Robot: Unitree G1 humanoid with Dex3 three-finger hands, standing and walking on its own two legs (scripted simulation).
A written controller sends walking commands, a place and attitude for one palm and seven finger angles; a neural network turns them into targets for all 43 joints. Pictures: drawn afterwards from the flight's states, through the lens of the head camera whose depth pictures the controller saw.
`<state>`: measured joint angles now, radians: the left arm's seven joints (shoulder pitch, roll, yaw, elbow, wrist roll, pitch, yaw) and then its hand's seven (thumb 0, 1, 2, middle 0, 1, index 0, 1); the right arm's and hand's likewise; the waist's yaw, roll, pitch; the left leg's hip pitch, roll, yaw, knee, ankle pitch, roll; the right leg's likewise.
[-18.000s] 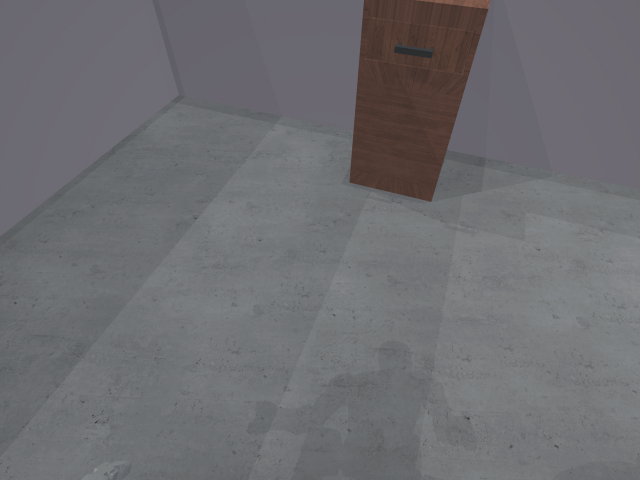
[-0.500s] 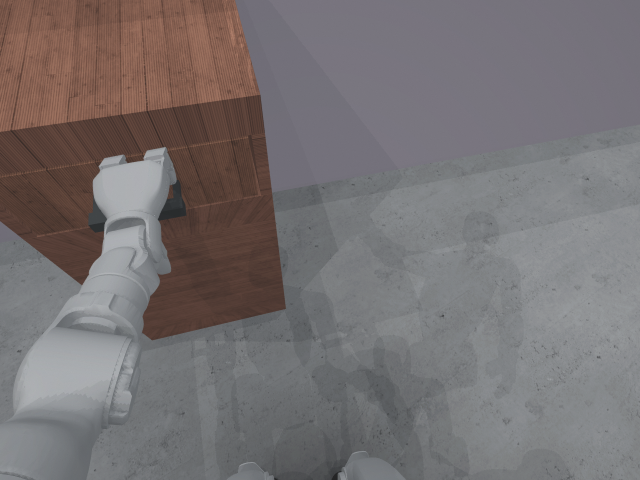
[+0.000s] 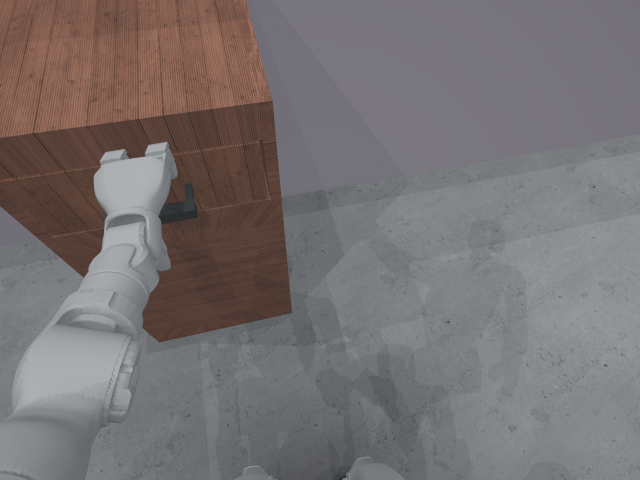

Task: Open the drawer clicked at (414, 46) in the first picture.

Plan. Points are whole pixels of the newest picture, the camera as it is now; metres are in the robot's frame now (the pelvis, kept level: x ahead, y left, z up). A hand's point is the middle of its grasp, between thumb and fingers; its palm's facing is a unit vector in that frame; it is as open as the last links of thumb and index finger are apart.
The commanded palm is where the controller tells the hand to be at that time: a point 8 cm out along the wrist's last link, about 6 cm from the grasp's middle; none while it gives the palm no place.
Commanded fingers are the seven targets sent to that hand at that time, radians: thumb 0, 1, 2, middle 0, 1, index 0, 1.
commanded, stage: re-aim the fingers above the handle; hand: left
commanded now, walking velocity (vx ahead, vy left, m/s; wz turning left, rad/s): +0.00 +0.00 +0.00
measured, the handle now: (151, 205) +0.53 +0.21 -0.04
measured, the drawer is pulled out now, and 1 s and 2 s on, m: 0.00 0.00 0.00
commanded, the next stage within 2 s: lower the fingers behind the handle in 0.86 s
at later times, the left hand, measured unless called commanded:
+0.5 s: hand (148, 208) +0.49 +0.19 +0.01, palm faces -0.05 -0.04 -1.00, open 13.5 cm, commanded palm +0.48 +0.22 +0.08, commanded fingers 0.00 -0.50 0.30 -0.30 -1.20 -0.30 -1.20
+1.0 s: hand (147, 207) +0.49 +0.19 +0.01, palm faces -0.05 -0.03 -1.00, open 13.5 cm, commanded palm +0.48 +0.23 +0.07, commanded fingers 0.00 -0.50 0.30 -0.30 -1.20 -0.30 -1.20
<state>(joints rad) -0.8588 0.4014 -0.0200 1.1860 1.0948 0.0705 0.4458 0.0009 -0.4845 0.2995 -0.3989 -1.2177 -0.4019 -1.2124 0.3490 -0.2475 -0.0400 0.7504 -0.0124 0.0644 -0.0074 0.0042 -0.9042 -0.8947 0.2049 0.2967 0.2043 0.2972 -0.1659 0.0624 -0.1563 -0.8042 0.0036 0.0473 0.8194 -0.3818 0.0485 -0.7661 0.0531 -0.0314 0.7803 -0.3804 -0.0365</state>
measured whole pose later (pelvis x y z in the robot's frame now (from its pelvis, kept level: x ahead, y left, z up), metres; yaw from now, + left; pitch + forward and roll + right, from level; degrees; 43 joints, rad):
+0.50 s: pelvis +0.00 +0.00 +0.00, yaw +0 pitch +20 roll -1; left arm -0.85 0.41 -0.02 1.18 1.10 0.05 0.43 0.00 -0.48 0.30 -0.39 -1.21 -0.38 -1.21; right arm 0.34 -0.25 -0.03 0.75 -0.01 0.08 -0.02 0.00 -0.90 -0.89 0.21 0.30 0.20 0.30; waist -0.16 0.05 -0.15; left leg -0.77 0.00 0.05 0.79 -0.37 0.05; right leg -0.73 0.05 -0.02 0.75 -0.37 -0.03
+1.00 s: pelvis -0.01 +0.00 +0.00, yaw +0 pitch +20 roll -1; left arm -0.88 0.44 -0.01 1.21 1.11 0.03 0.43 0.00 -0.48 0.30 -0.41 -1.22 -0.38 -1.21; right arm 0.33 -0.26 -0.02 0.74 0.00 0.08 -0.04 0.00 -0.90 -0.89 0.21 0.30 0.20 0.30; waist -0.18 0.05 -0.14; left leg -0.80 0.00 0.05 0.80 -0.37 0.05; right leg -0.76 0.05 -0.02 0.77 -0.36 -0.04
